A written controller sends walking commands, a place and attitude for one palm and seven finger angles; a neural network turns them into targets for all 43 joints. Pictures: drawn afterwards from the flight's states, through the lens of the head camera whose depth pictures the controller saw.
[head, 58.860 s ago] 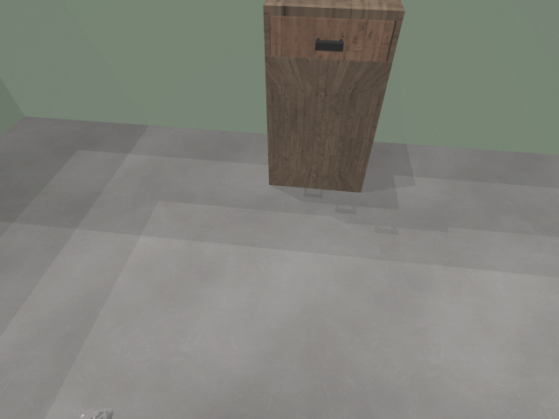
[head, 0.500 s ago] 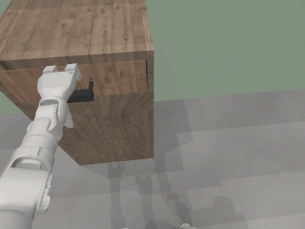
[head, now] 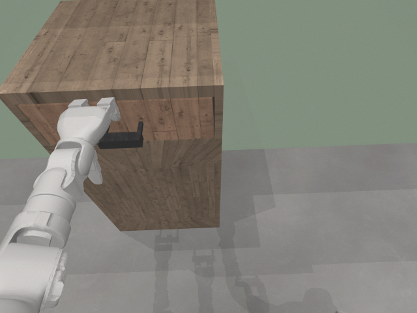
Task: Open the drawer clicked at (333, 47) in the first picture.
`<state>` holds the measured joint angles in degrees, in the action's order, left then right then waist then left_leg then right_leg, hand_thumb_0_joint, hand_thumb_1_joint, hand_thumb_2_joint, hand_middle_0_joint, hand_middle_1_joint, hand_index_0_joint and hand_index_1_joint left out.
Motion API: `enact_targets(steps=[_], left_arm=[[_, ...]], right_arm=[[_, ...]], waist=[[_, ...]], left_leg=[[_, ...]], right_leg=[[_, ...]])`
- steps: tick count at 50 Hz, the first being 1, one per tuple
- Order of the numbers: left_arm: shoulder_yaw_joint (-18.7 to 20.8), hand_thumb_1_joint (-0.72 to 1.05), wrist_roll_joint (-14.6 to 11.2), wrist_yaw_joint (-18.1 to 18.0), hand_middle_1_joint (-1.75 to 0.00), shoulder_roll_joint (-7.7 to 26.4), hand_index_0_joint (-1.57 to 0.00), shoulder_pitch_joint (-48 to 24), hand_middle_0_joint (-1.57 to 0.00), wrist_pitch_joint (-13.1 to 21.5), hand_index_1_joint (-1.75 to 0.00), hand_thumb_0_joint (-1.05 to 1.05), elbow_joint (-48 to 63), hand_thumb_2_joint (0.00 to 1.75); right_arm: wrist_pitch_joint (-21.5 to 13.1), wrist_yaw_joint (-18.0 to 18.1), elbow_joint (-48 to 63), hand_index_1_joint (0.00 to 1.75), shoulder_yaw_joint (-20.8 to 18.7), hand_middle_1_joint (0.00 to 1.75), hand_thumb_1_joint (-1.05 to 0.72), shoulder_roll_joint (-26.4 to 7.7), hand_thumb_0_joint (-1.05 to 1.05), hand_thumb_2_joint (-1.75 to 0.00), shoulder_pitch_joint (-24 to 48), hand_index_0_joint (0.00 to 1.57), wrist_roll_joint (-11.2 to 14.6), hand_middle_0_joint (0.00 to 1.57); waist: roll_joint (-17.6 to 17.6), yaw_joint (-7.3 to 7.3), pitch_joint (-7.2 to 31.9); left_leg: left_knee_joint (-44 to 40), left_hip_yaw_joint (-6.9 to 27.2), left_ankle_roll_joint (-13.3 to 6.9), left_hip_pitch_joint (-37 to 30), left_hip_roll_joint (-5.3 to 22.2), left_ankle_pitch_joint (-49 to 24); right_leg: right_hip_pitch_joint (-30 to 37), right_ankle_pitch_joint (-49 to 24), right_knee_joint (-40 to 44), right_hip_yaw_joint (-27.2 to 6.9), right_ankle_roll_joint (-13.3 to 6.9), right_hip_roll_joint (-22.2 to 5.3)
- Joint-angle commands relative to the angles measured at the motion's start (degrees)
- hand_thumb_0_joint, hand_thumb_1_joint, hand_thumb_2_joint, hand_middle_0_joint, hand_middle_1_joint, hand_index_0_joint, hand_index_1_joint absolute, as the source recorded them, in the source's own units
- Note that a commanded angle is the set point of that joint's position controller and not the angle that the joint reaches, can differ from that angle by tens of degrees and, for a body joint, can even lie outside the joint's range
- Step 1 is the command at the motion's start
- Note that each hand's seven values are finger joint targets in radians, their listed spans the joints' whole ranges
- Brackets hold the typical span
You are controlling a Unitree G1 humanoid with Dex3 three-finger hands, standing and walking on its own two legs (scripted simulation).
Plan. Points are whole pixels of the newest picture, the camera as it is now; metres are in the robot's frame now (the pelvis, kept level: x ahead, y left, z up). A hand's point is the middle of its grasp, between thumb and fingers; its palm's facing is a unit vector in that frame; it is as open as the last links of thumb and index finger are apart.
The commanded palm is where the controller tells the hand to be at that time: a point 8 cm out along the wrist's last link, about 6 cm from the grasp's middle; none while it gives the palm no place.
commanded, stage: re-aim the fingers above the handle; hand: left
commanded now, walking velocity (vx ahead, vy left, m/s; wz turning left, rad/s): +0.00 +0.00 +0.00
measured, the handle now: (122, 133) +0.51 +0.23 +0.01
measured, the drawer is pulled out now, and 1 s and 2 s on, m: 0.00 0.00 0.00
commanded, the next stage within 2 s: lower the fingers behind the handle in 1.98 s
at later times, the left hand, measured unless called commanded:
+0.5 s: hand (103, 137) +0.44 +0.23 +0.07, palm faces -0.02 +0.00 -1.00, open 13.8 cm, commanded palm +0.42 +0.24 +0.13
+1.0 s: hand (107, 135) +0.45 +0.22 +0.07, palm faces -0.01 +0.01 -1.00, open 13.8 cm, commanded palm +0.43 +0.21 +0.13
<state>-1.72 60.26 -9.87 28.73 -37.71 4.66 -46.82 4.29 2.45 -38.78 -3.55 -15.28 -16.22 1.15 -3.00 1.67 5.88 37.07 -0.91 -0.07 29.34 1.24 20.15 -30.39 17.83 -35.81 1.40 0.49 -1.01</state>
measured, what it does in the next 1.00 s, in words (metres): stands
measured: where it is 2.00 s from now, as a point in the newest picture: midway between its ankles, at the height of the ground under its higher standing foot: outside the picture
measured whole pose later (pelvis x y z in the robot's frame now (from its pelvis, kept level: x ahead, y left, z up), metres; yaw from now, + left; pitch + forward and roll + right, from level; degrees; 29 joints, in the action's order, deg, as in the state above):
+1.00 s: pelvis -0.01 +0.00 +0.00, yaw -1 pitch +13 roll +0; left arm -3.3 60.9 -12.6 26.9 -42.1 1.4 -51.5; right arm 3.0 1.8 -39.9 -3.5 -14.7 -18.5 1.1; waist -3.3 3.0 6.1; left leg 36.8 -1.9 -0.3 30.2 1.2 19.2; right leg -31.8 16.7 -35.8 0.3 0.7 -1.0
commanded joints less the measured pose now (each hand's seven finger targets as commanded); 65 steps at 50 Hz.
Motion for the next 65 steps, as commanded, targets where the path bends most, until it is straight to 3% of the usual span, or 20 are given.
enact_targets(steps=[1, 4, 8, 14, 17, 18, 27, 28, 33, 35, 38, 41, 45, 48, 50, 57, 59, 62, 63, 65], left_arm=[[2.83, -0.50, -0.37, -4.80, -1.20, 12.00, -0.30, -29.30, -0.30, 0.58, -1.20, 0.00, 13.42, 0.30], [2.15, -0.50, -0.35, -5.52, -1.20, 11.30, -0.30, -30.76, -0.30, -1.19, -1.20, 0.00, 11.63, 0.30], [4.96, -0.50, 0.31, -5.25, -1.20, 15.23, -0.30, -28.60, -0.30, -3.33, -1.20, 0.00, 6.33, 0.30], [5.46, -0.50, 0.39, -3.49, -1.20, 16.30, -0.30, -27.34, -0.30, -2.64, -1.20, 0.00, 5.06, 0.30], [6.17, -0.50, 0.07, -3.13, -1.20, 16.35, -0.30, -25.42, -0.30, -1.11, -1.20, 0.00, 6.35, 0.30], [3.95, -0.50, 0.06, -3.16, -1.20, 14.05, -0.30, -26.52, -0.30, -0.72, -1.20, 0.00, 7.14, 0.30], [7.07, -0.50, 0.89, -6.36, -1.20, 17.58, -0.30, -29.07, -0.30, -0.84, -1.20, 0.00, 7.03, 0.30], [4.87, -0.50, 1.01, -6.48, -1.20, 15.34, -0.30, -29.57, -0.30, -1.15, -1.20, 0.00, 7.03, 0.30], [2.11, -0.50, 0.44, -5.99, -1.20, 11.74, -0.30, -31.34, -0.30, -2.23, -1.20, 0.00, 7.23, 0.30], [4.59, -0.50, 0.45, -5.62, -1.20, 14.61, -0.30, -29.26, -0.30, -2.74, -1.20, 0.00, 5.01, 0.30], [2.48, -0.50, 0.96, -5.21, -1.20, 13.16, -0.30, -31.41, -0.30, -3.22, -1.20, 0.00, 3.25, 0.30], [5.21, -0.50, 1.24, -5.17, -1.20, 16.46, -0.30, -31.60, -0.30, -2.81, -1.20, 0.00, 3.79, 0.30], [5.43, -0.50, 1.19, -5.16, -1.20, 15.34, -0.30, -28.61, -0.30, -2.10, -1.20, 0.00, 4.97, 0.30], [-1.23, -0.50, -0.27, -5.06, -1.20, 6.22, -0.30, -28.74, -0.30, -2.42, -1.20, 0.00, 7.83, 0.30], [-1.65, -0.50, -0.01, -5.44, -1.20, 5.67, -0.30, -29.53, -0.30, -3.30, -1.20, 0.00, 8.45, 0.30], [7.06, -0.50, 1.78, -8.33, -1.20, 16.41, -0.30, -31.34, -0.30, -5.37, -1.20, 0.00, 6.59, 0.30], [5.60, -0.50, 1.68, -8.02, -1.20, 15.13, -0.30, -30.02, -0.30, -6.57, -1.20, 0.00, 3.84, 0.30], [4.96, -0.50, 1.34, -6.22, -1.20, 15.19, -0.30, -30.41, -0.30, -6.70, -1.20, 0.00, 3.69, 0.30], [2.08, -0.50, 0.95, -5.22, -1.20, 11.93, -0.30, -29.50, -0.30, -6.51, -1.20, 0.00, 3.72, 0.30], [1.65, -0.50, 0.23, -3.57, -1.20, 11.40, -0.30, -28.92, -0.30, -5.32, -1.20, 0.00, 5.12, 0.30]], right_arm=[[-1.56, 0.06, 3.17, 0.30, -3.14, 0.30, -0.90, -7.47, 0.00, -0.90, -4.49, 0.20, -0.37, 0.20], [-1.49, -0.23, 2.58, 0.30, -3.09, 0.30, -0.90, -7.66, 0.00, -0.90, -4.45, 0.20, -0.44, 0.20], [-0.98, 0.03, 2.86, 0.30, -2.33, 0.30, -0.90, -7.90, 0.00, -0.90, -3.87, 0.20, -0.31, 0.20], [-1.11, 0.57, 4.04, 0.30, -2.12, 0.30, -0.90, -8.07, 0.00, -0.90, -4.18, 0.20, -0.17, 0.20], [-1.28, 0.61, 4.39, 0.30, -2.38, 0.30, -0.90, -8.15, 0.00, -0.90, -4.54, 0.20, -0.21, 0.20], [-1.42, 0.56, 4.18, 0.30, -2.49, 0.30, -0.90, -7.99, 0.00, -0.90, -4.68, 0.20, -0.19, 0.20], [-2.06, 0.40, 2.62, 0.30, -2.72, 0.30, -0.90, -8.29, 0.00, -0.90, -5.14, 0.20, -0.11, 0.20], [-2.26, 0.29, 2.79, 0.30, -2.70, 0.30, -0.90, -8.06, 0.00, -0.90, -4.99, 0.20, -0.06, 0.20], [-2.73, 0.21, 2.44, 0.30, -2.98, 0.30, -0.90, -7.97, 0.00, -0.90, -5.23, 0.20, -0.21, 0.20], [-2.58, 0.37, 2.50, 0.30, -2.59, 0.30, -0.90, -8.25, 0.00, -0.90, -5.04, 0.20, -0.15, 0.20], [-2.53, 0.48, 2.61, 0.30, -2.22, 0.30, -0.90, -8.26, 0.00, -0.90, -4.78, 0.20, 0.02, 0.20], [-2.65, 0.66, 2.90, 0.30, -2.24, 0.30, -0.90, -8.34, 0.00, -0.90, -5.09, 0.20, -0.19, 0.20], [-2.65, 0.35, 3.63, 0.30, -2.41, 0.30, -0.90, -8.04, 0.00, -0.90, -5.30, 0.20, -0.41, 0.20], [-2.90, -0.37, 3.83, 0.30, -2.81, 0.30, -0.90, -7.51, 0.00, -0.90, -4.98, 0.20, -0.26, 0.20], [-2.72, -0.49, 3.46, 0.30, -2.86, 0.30, -0.90, -7.67, 0.00, -0.90, -4.74, 0.20, -0.22, 0.20], [-2.13, 0.06, 2.55, 0.30, -1.96, 0.30, -0.90, -7.65, 0.00, -0.90, -3.58, 0.20, -0.62, 0.20], [-2.11, 0.23, 2.93, 0.30, -1.66, 0.30, -0.90, -7.46, 0.00, -0.90, -3.04, 0.20, -0.27, 0.20], [-2.30, 0.59, 3.26, 0.30, -1.88, 0.30, -0.90, -7.86, 0.00, -0.90, -3.50, 0.20, -0.17, 0.20], [-2.39, 0.59, 3.57, 0.30, -2.00, 0.30, -0.90, -7.68, 0.00, -0.90, -3.69, 0.20, -0.07, 0.20], [-2.48, 0.73, 3.70, 0.30, -2.24, 0.30, -0.90, -7.97, 0.00, -0.90, -4.12, 0.20, -0.06, 0.20]], waist=[[-2.34, 2.34, 21.88], [-1.38, 2.55, 22.30], [0.54, 1.46, 21.09], [2.89, 1.21, 20.61], [2.04, 0.88, 21.37], [1.88, 1.69, 20.68], [1.40, 1.46, 20.42], [-0.50, 1.82, 20.23], [-0.71, 2.69, 21.15], [1.34, 1.76, 20.38], [1.17, 2.57, 17.69], [0.53, 1.78, 19.95], [0.51, 1.01, 21.75], [0.65, 2.44, 21.03], [1.35, 2.65, 20.45], [0.44, 0.57, 21.53], [2.44, 1.00, 19.48], [2.80, 1.42, 21.63], [1.99, 2.02, 21.33], [2.86, 2.16, 21.43]], left_leg=[[-0.71, -0.60, -1.57, -13.51, -2.52, -28.90], [-0.90, -0.74, -1.58, -13.10, -2.58, -27.14], [-2.12, -1.13, -1.71, -9.19, -2.81, -24.37], [-2.88, -1.62, -2.10, -7.43, -2.78, -21.94], [-2.73, -1.57, -2.08, -8.29, -2.65, -23.31], [-2.68, -1.58, -2.14, -8.77, -2.52, -22.61], [-3.20, -1.30, -1.95, -8.17, -2.51, -21.13], [-3.27, -1.40, -1.93, -8.80, -2.56, -20.41], [-3.07, -1.01, -1.88, -11.52, -2.25, -21.30], [-3.53, -1.15, -1.95, -9.85, -2.42, -20.33], [-3.96, -1.13, -1.93, -8.50, -2.31, -18.30], [-3.56, -1.30, -1.93, -8.83, -2.41, -18.99], [-2.76, -1.43, -1.83, -9.49, -2.34, -22.98], [-2.57, -0.94, -1.82, -11.84, -1.88, -24.79], [-2.65, -0.69, -1.84, -12.59, -1.89, -24.34], [-3.76, -1.45, -1.63, -8.72, -2.61, -22.81], [-4.05, -1.91, -1.79, -7.40, -2.68, -20.86], [-4.11, -2.25, -1.97, -8.29, -2.63, -21.24], [-3.90, -2.32, -2.09, -9.26, -2.63, -21.60], [-3.62, -2.16, -2.17, -10.29, -2.44, -22.32]], right_leg=[[7.88, -22.91, 1.30, 0.52, -2.13, 3.58], [8.11, -22.15, 1.58, 0.57, -2.07, 3.56], [10.97, -22.09, 1.58, 0.48, -2.09, 3.24], [12.64, -21.79, 2.06, 0.00, -1.80, 3.13], [12.83, -21.89, 2.14, -0.03, -1.99, 3.32], [11.27, -21.27, 2.21, -0.05, -1.81, 3.30], [10.69, -18.70, 2.43, -0.06, -2.13, 3.48], [9.51, -17.83, 2.48, -0.02, -2.09, 3.47], [8.17, -17.22, 2.83, 0.28, -2.13, 3.66], [9.55, -17.26, 2.92, 0.35, -2.08, 3.58], [7.79, -15.48, 3.17, 0.34, -2.06, 3.38], [9.00, -16.46, 2.76, -0.01, -2.12, 3.34], [10.21, -19.84, 1.82, 0.28, -2.11, 3.48], [8.02, -19.40, 2.25, 0.77, -2.07, 3.73], [6.87, -18.27, 2.53, 0.90, -2.08, 3.87], [12.55, -20.25, 2.14, 0.30, -2.34, 3.27], [12.40, -20.04, 2.43, 0.36, -2.02, 3.24], [14.05, -21.06, 2.89, -0.12, -1.84, 3.07], [12.86, -21.40, 2.95, -0.04, -1.74, 3.13], [12.38, -21.83, 3.03, -0.01, -1.65, 3.23]])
